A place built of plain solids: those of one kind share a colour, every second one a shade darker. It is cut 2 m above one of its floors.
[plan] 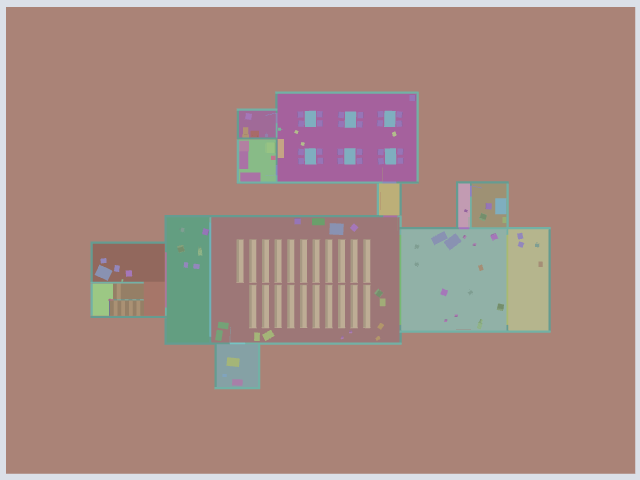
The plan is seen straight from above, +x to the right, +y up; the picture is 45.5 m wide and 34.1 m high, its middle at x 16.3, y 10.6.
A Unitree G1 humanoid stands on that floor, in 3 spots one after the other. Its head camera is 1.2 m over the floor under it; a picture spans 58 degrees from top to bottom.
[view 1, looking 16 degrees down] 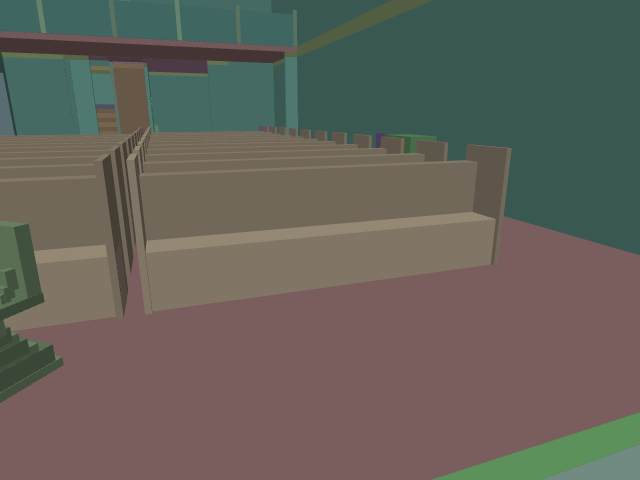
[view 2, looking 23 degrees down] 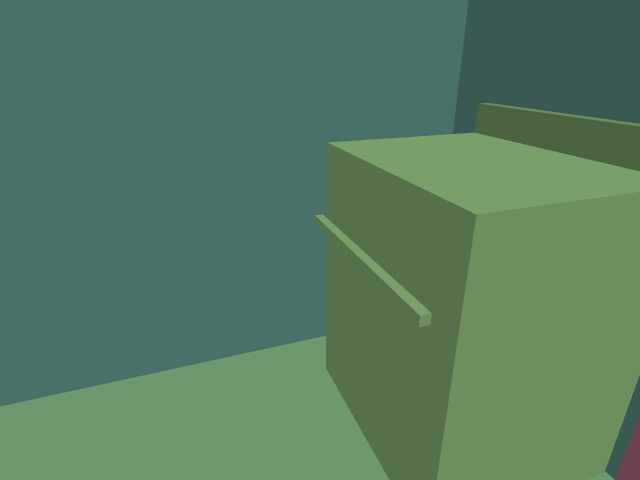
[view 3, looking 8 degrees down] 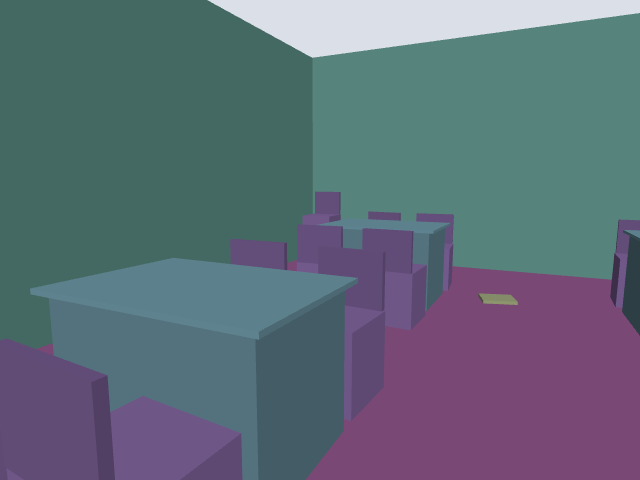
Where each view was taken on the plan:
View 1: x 22.95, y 7.77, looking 160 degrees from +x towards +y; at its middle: pew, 3.41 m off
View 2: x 11.97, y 16.18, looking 70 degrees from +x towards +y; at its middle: wall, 1.82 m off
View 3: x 17.02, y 17.88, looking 26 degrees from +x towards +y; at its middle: stacking_chair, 3.77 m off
